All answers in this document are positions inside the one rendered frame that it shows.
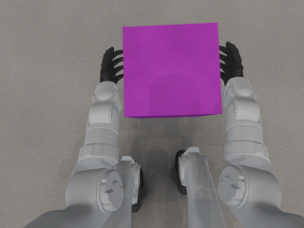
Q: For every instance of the right robot hand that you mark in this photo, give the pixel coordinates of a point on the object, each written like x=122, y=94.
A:
x=233, y=64

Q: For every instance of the carton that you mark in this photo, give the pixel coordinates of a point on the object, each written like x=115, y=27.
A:
x=171, y=71

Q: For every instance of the robot right upper arm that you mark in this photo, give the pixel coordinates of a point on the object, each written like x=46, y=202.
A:
x=253, y=195

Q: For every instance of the robot left forearm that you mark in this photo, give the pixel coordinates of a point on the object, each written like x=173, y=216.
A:
x=102, y=130

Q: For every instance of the robot right thigh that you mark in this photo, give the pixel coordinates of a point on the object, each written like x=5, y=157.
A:
x=204, y=210

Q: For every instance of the left robot hand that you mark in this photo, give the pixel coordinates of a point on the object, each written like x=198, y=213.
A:
x=108, y=72

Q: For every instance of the robot left upper arm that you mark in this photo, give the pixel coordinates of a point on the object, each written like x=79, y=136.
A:
x=91, y=196

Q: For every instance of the robot right forearm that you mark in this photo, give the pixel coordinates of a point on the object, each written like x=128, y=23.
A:
x=243, y=126

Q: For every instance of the robot right shin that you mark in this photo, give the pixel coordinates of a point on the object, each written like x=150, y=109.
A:
x=193, y=150

